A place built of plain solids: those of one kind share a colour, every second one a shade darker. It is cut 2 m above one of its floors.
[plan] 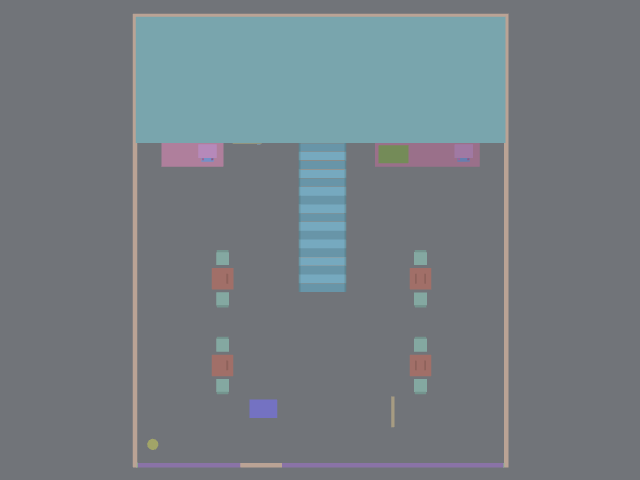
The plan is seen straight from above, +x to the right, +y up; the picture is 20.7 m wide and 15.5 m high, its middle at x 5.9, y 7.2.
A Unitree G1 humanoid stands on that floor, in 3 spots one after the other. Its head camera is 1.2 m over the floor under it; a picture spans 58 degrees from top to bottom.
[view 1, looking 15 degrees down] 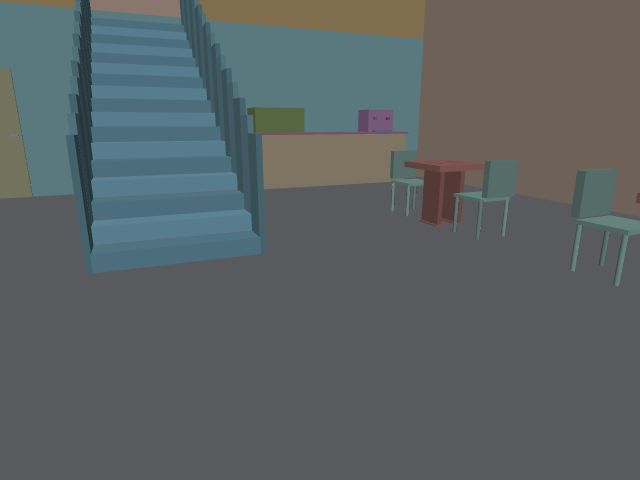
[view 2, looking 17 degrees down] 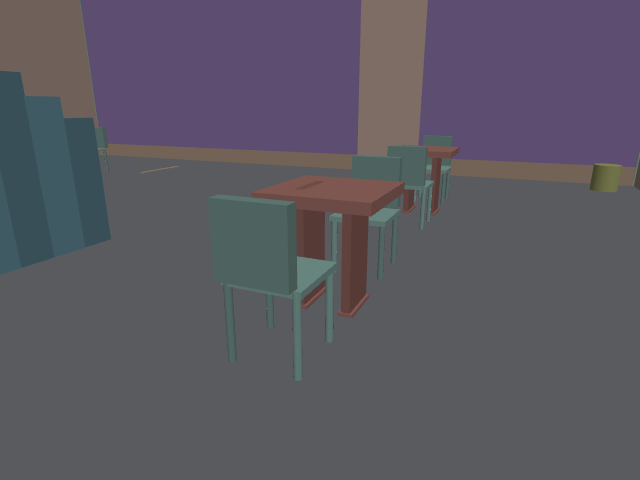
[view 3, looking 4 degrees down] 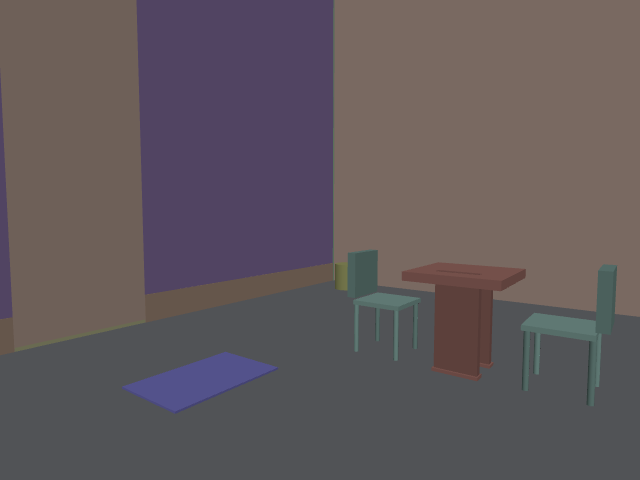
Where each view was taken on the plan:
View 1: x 5.67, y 1.65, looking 67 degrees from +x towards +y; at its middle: ground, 4.64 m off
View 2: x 1.78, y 8.32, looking -66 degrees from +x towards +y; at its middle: meeting_table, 2.80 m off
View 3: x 5.98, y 4.22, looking -143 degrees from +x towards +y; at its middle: window_wall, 7.03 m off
